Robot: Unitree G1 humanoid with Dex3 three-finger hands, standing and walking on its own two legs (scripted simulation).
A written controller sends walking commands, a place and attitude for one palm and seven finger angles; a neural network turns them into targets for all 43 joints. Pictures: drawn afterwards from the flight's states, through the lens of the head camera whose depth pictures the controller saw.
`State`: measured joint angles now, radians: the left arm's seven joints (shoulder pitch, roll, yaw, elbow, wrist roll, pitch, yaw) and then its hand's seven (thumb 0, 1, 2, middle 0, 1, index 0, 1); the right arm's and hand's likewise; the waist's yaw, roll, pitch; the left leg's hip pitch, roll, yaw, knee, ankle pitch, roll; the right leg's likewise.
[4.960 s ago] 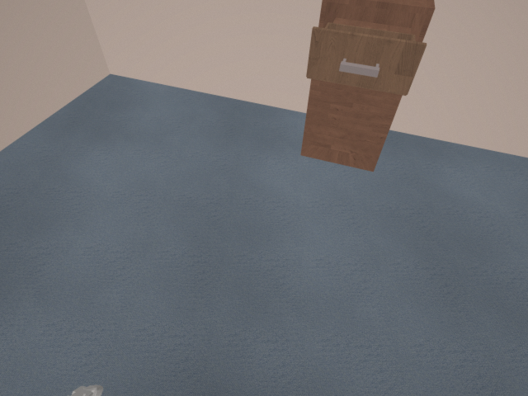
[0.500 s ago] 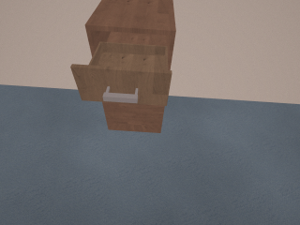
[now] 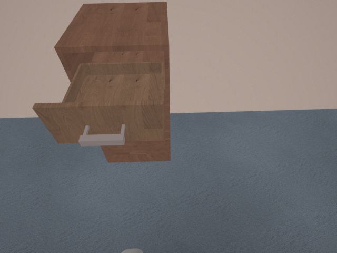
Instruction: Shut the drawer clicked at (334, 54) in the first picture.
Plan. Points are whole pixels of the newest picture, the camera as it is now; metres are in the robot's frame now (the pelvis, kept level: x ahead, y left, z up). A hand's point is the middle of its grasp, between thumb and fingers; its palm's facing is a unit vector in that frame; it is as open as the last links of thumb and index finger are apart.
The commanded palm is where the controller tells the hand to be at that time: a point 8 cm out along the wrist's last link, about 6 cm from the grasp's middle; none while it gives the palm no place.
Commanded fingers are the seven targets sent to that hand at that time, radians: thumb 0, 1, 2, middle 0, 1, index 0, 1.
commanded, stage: take the last steps up to it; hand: left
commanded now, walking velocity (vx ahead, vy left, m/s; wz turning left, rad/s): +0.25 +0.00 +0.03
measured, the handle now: (103, 134) +0.45 +0.23 -0.03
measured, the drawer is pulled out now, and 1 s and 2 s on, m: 0.30 0.30 0.30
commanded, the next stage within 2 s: come to a stop and stand still in 0.30 s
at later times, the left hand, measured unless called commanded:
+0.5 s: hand out of the picture +0.14 +0.21 -0.17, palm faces +0.03 -0.99 -0.16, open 7.4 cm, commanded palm none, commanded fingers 0.00 0.90 0.90 -0.20 -0.30 -0.20 -0.30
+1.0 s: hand (104, 238) +0.19 +0.20 -0.17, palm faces +0.06 -0.97 -0.22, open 7.4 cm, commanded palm none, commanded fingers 0.00 0.90 0.90 -0.20 -0.30 -0.20 -0.30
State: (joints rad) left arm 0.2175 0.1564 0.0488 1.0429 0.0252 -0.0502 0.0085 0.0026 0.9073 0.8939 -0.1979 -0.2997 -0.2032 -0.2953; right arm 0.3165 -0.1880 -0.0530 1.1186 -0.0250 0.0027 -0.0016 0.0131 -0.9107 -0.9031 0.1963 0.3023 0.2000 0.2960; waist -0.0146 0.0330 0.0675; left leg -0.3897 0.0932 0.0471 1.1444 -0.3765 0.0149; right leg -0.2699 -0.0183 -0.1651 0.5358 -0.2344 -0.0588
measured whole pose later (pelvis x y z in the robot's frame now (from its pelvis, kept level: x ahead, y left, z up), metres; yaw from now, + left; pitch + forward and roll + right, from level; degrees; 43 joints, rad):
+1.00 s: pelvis +0.12 +0.01 +0.00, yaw +0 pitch -1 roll +1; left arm 0.16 0.18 0.06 1.01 0.04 0.03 0.04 0.00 0.91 0.89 -0.20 -0.30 -0.21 -0.30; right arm 0.18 -0.20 -0.06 1.03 -0.01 0.04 -0.02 0.01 -0.91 -0.90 0.19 0.30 0.20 0.30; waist 0.02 -0.02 0.08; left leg -0.25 0.02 0.04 0.65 -0.39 -0.03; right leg -0.33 -0.08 -0.09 0.52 -0.17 0.00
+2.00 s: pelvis +0.11 +0.02 +0.01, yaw -1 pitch -2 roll +0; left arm 0.27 0.18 0.00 1.07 0.02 -0.01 0.04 0.01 0.90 0.89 -0.20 -0.30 -0.20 -0.30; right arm 0.17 -0.16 -0.01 1.12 -0.01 -0.01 -0.02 0.01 -0.91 -0.90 0.20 0.30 0.20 0.30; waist 0.01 -0.02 0.04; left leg -0.16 0.02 0.05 0.48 -0.28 0.00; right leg -0.16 -0.01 -0.05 0.48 -0.29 -0.01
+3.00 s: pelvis +0.17 +0.04 +0.00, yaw +2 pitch -1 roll +0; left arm 0.35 0.13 0.03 1.12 0.03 0.02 0.02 0.01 0.90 0.89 -0.20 -0.30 -0.20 -0.30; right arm 0.26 -0.12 -0.02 1.09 -0.03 -0.06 -0.04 0.01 -0.91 -0.90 0.20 0.30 0.20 0.30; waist 0.00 -0.05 0.06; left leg -0.19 0.00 0.12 0.55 -0.35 0.04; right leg -0.36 -0.05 -0.06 1.00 -0.48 0.00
